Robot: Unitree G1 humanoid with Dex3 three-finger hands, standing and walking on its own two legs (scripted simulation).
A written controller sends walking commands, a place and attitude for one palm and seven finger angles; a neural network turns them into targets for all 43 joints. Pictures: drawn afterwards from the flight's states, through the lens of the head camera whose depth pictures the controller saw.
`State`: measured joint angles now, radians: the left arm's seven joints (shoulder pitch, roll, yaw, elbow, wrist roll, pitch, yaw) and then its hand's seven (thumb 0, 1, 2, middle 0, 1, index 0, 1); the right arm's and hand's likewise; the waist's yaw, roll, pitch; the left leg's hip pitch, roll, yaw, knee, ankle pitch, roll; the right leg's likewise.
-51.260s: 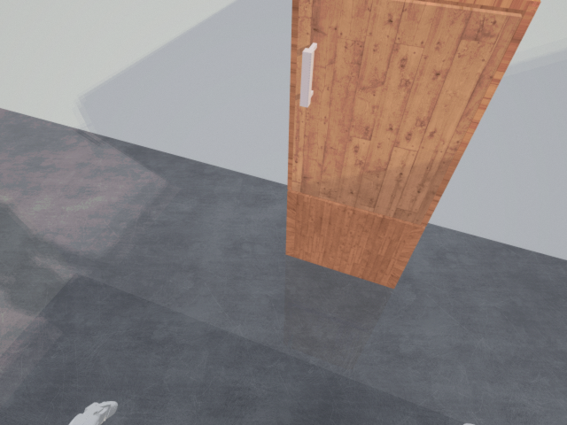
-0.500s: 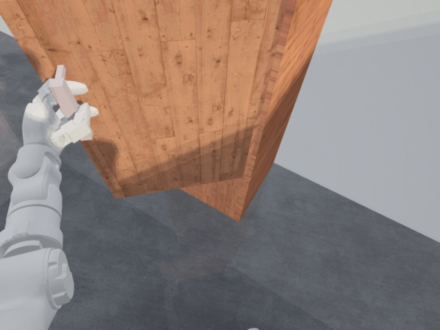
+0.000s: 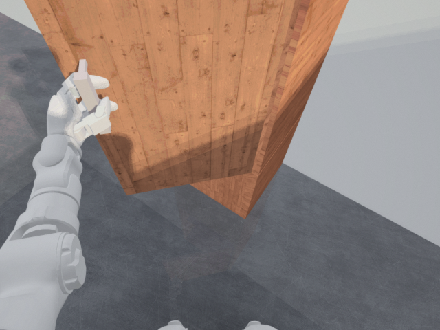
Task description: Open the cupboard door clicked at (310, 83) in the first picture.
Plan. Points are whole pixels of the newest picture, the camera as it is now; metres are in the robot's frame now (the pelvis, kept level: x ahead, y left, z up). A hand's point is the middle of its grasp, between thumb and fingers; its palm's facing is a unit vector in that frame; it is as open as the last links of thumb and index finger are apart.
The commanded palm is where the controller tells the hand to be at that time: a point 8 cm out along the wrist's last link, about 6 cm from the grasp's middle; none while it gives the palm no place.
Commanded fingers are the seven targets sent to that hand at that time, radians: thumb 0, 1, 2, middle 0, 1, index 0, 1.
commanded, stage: pull the door open along its arc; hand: left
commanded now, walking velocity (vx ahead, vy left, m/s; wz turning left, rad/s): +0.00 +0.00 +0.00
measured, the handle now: (94, 98) +0.52 +0.23 +0.11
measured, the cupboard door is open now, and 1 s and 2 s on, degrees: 47 74 74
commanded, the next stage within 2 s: open thumb and fingers to let go in 1.10 s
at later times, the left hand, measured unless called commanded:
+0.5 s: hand (103, 120) +0.46 +0.20 +0.11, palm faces +0.04 -1.00 +0.01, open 5.7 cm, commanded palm +0.40 +0.25 +0.11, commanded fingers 0.00 0.90 0.90 -0.40 -1.35 -0.40 -1.35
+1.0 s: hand (151, 184) +0.32 +0.10 +0.12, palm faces +0.45 -0.89 +0.04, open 6.0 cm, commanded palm +0.28 +0.14 +0.11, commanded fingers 0.00 0.90 0.90 -0.40 -1.35 -0.40 -1.35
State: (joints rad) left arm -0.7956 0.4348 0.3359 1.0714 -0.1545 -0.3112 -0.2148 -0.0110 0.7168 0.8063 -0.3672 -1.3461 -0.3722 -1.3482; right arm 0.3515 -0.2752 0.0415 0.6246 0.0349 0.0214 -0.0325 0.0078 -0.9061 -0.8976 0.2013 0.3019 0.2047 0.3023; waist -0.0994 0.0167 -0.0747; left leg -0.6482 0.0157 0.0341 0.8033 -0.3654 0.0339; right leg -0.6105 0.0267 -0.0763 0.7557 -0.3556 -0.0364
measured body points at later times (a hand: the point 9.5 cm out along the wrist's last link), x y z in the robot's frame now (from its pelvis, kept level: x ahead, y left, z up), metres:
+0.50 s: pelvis +0.00 +0.00 +0.00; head +0.06 +0.01 +0.45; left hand +0.45 +0.25 +0.12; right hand +0.03 -0.27 -0.11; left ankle +0.01 +0.10 -0.71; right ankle +0.01 -0.10 -0.71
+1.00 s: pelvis +0.03 -0.01 +0.02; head +0.03 -0.02 +0.47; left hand +0.29 +0.15 +0.12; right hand +0.24 -0.21 -0.06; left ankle +0.01 +0.10 -0.71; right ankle +0.01 -0.10 -0.71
